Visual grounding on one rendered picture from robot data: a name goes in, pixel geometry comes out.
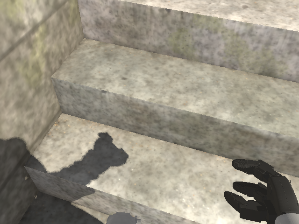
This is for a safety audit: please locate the robot right hand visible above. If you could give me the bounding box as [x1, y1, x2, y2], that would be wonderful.
[224, 159, 299, 224]

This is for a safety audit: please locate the robot right forearm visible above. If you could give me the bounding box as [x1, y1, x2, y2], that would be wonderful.
[275, 213, 299, 224]

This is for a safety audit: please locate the robot left thigh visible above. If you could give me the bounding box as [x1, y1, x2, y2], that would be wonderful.
[107, 212, 141, 224]

